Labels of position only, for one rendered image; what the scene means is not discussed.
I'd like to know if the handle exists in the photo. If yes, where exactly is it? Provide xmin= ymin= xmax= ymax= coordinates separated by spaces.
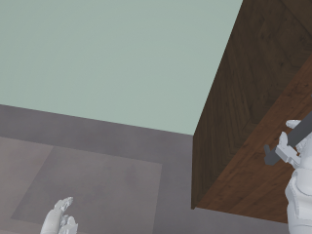
xmin=263 ymin=95 xmax=312 ymax=166

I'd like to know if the left robot hand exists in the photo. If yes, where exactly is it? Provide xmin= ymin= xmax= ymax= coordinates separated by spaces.
xmin=40 ymin=197 xmax=78 ymax=234

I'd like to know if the right robot hand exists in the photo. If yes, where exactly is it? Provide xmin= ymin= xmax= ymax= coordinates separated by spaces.
xmin=275 ymin=120 xmax=312 ymax=171

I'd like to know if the wardrobe door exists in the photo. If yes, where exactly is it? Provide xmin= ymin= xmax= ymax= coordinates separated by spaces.
xmin=196 ymin=54 xmax=312 ymax=224

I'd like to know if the robot right forearm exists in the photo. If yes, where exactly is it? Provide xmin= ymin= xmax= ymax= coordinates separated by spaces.
xmin=285 ymin=168 xmax=312 ymax=234

